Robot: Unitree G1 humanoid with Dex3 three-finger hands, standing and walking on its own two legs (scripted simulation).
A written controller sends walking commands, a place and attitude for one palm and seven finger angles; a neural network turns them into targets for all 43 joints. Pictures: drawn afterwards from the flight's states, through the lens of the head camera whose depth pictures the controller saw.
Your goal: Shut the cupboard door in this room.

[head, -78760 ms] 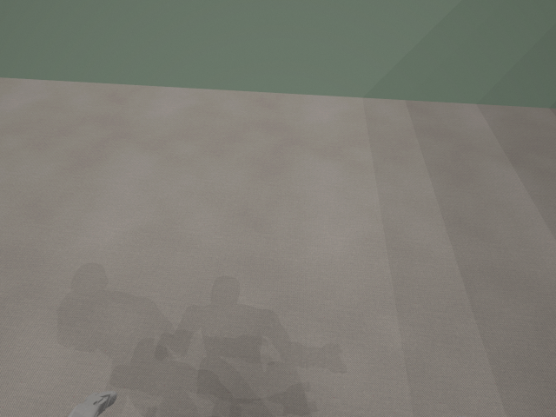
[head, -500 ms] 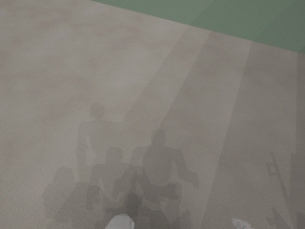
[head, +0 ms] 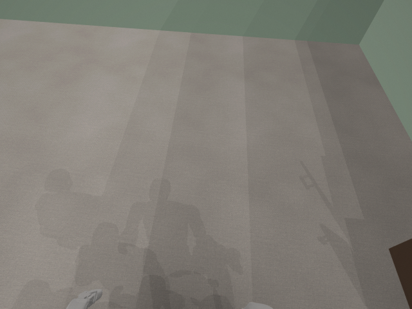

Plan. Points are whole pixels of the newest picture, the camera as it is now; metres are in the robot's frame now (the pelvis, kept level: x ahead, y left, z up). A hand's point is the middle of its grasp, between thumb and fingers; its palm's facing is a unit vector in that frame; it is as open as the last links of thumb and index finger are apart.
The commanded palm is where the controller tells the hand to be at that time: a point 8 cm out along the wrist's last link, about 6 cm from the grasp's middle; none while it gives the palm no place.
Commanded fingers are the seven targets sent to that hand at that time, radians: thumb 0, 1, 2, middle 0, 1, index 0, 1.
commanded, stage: turn to face it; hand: left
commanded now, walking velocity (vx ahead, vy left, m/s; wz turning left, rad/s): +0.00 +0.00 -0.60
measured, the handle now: out of the picture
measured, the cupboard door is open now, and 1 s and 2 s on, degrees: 20 20 20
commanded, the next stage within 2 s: take the last steps up to it in 1.90 s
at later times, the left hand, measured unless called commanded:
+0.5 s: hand (128, 307) +0.14 +0.18 -0.18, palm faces -0.22 -0.96 -0.20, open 7.4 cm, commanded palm none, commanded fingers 0.00 0.90 0.90 -0.20 -0.30 -0.20 -0.30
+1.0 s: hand (175, 262) +0.23 +0.08 -0.16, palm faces -0.55 -0.79 -0.28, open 7.4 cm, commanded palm none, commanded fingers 0.00 0.90 0.90 -0.20 -0.30 -0.20 -0.30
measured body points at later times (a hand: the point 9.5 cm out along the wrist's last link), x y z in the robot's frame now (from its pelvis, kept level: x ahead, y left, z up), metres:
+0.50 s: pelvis +0.02 +0.01 -0.01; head +0.08 +0.01 +0.43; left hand +0.15 +0.23 -0.17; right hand +0.06 -0.27 -0.14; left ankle +0.06 +0.11 -0.74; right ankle -0.02 -0.13 -0.74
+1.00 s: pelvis +0.01 -0.02 -0.02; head +0.03 -0.06 +0.43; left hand +0.26 +0.13 -0.14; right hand -0.12 -0.26 -0.18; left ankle +0.05 +0.11 -0.72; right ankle -0.05 -0.10 -0.74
